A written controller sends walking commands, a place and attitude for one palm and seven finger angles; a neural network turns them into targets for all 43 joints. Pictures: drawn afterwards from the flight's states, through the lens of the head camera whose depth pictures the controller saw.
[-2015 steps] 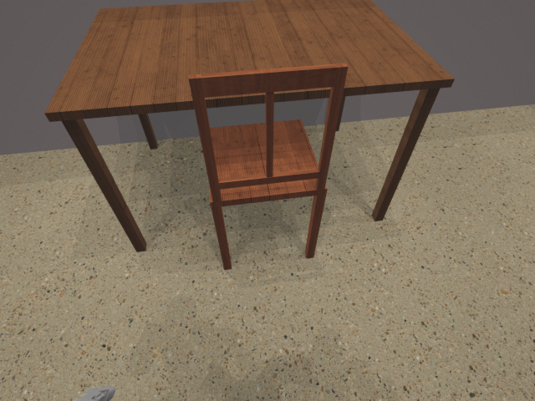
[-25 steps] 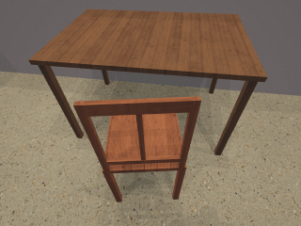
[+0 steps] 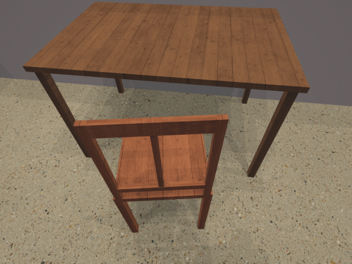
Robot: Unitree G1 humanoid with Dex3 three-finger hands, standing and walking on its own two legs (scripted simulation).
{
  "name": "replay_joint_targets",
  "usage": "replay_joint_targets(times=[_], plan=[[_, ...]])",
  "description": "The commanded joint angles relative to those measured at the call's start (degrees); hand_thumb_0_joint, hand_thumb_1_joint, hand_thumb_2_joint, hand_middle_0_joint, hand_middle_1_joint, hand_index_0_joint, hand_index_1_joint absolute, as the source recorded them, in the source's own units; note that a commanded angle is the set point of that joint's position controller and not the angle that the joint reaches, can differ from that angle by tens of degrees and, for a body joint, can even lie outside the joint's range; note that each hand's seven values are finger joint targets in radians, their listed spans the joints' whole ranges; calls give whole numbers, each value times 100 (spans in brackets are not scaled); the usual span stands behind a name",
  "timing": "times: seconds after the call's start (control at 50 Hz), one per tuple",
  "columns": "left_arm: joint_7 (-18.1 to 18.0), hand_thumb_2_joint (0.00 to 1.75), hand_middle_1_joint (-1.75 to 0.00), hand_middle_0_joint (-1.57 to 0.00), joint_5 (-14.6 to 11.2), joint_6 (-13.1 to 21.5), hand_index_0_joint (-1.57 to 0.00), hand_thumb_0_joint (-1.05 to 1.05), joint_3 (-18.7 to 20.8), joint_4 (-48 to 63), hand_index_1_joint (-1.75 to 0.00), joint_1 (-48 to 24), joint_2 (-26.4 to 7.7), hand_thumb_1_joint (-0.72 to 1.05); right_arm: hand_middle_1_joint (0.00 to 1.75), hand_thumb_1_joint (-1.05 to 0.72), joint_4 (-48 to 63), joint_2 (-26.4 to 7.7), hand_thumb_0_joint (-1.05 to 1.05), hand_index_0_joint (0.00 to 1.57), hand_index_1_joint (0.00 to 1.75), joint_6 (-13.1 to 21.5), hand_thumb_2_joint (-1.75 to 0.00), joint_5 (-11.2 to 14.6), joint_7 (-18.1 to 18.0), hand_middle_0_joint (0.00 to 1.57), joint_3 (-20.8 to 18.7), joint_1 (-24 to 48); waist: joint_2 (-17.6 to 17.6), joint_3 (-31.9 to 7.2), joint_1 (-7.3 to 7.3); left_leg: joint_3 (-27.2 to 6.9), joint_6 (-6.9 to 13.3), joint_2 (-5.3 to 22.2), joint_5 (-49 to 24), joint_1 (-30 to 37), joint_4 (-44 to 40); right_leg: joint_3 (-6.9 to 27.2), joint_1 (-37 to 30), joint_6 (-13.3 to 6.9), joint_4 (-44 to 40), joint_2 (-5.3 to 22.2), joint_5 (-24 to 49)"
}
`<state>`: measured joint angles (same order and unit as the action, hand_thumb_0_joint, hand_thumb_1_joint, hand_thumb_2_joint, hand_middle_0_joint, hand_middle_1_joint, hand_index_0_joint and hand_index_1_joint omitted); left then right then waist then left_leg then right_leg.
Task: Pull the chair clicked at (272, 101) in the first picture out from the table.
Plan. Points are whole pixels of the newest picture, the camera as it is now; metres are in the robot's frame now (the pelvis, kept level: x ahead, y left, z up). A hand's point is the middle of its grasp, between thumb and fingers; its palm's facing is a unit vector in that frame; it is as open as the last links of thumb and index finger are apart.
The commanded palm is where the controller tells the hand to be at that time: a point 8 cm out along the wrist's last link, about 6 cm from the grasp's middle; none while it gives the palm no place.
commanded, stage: come to a stop and stand still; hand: left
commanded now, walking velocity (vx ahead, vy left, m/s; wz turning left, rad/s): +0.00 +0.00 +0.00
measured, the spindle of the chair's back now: (158, 163) +0.42 +0.09 -0.10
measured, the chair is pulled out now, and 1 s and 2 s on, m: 0.25 0.25 0.25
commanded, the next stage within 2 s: look again from close up in 0.32 s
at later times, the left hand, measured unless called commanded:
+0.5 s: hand out of the picture -0.01 +0.16 -0.17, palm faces +0.05 -0.98 -0.20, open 7.4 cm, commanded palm none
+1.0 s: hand out of the picture -0.04 +0.15 -0.17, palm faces +0.04 -0.98 -0.18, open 7.4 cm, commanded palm none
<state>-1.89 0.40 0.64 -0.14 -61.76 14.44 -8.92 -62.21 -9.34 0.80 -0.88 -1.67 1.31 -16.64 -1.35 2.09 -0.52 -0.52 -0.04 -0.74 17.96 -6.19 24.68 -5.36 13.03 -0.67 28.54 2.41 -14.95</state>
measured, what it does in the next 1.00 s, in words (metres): stands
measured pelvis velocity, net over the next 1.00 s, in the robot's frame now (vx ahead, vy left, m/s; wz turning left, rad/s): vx -0.02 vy -0.01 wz -0.01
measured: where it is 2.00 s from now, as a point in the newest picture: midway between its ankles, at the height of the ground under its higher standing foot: outside the picture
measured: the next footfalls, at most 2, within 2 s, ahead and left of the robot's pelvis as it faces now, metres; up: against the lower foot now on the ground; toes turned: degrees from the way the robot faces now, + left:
none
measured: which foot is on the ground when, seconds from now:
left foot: down 0.00-1.00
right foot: down 0.00-1.00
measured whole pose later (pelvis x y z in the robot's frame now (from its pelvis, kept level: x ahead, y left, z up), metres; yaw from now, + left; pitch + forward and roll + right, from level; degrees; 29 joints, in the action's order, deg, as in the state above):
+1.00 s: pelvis -0.02 -0.01 +0.00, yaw +0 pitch -1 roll +1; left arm -1.7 0.5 0.6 -0.3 -63.3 18.0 -8.0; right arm -65.4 -6.3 1.2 -0.6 -1.7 1.4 -19.6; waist 0.2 1.7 -1.0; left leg -0.5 -1.0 0.5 15.6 -7.0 23.6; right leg -5.6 13.1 -1.9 25.6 1.0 -11.6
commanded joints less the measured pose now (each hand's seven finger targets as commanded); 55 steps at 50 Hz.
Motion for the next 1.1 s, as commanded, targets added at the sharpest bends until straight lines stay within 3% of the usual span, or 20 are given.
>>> replay_joint_targets(times=[0.0,0.1,0.26,0.28,0.36,0.48,0.56,0.68,0.72,0.96,1.08], plan=[[-25,90,-30,-20,20,91,-20,0,136,179,-30,338,-684,90,30,-90,132,-479,0,20,30,102,-90,29,-15,20,-111,-314,210,-21,-10,-322,115,522,-1634,-528,-356,524,-579,-195,-357,580,1650],[-19,90,-30,-20,19,84,-20,0,127,140,-30,350,-683,90,30,-90,55,-438,0,20,30,91,-90,31,-19,20,-112,-283,80,49,-17,-315,97,516,-1555,-512,-375,548,-533,-202,-443,574,1538],[-15,90,-30,-20,24,103,-20,0,117,92,-30,422,-674,90,30,-90,-23,-403,0,20,30,86,-90,38,-14,20,-114,-315,244,-61,-7,-275,77,515,-1415,-410,-407,596,-575,-212,-594,580,1434],[-7,90,-30,-20,21,91,-20,0,112,85,-30,394,-657,90,30,-90,-37,-388,0,20,30,81,-90,38,-18,20,-114,-289,174,84,-6,-264,80,523,-1361,-443,-459,592,-489,-213,-632,542,1332],[-15,90,-30,-20,26,105,-20,0,113,73,-30,475,-659,90,30,-90,-68,-386,0,20,30,100,-90,44,-18,20,-106,-325,163,-35,-22,-259,70,532,-1472,-414,-424,579,-595,-204,-619,564,1480],[0,90,-30,-20,23,75,-20,0,99,49,-30,476,-610,90,30,-90,-112,-322,0,20,30,86,-90,43,-18,20,-95,-345,93,263,-27,-269,85,525,-1179,-522,-559,604,-376,-203,-774,487,880],[-7,90,-30,-20,27,86,-20,0,102,43,-30,550,-604,90,30,-90,-119,-315,0,20,30,89,-90,42,-10,20,-94,-429,254,147,-30,-250,81,501,-1119,-516,-506,628,-427,-194,-813,515,767],[12,90,-30,-20,29,50,-20,0,96,60,-30,551,-583,90,30,-90,-152,-229,0,20,30,61,-90,44,3,20,-91,-498,118,498,-29,-230,103,461,-707,-697,-598,676,-125,-191,-1041,460,-76],[7,90,-30,-20,33,57,-20,0,107,65,-30,594,-579,90,30,-90,-157,-230,0,20,30,67,-90,37,11,20,-91,-568,212,379,-26,-225,106,433,-703,-706,-535,713,-154,-184,-1024,465,-157],[-4,90,-30,-20,26,77,-20,0,96,18,-30,748,-450,90,30,-90,-199,-158,0,20,30,135,-90,57,-17,20,-88,-727,75,139,-39,-274,132,506,-1068,-655,-529,599,-325,-198,-781,445,466],[-4,90,-30,-20,27,55,-20,0,85,5,-30,760,-425,90,30,-90,-220,-104,0,20,30,110,-90,64,-28,20,-81,-729,91,407,-40,-275,143,501,-883,-747,-601,619,-180,-203,-841,410,279]])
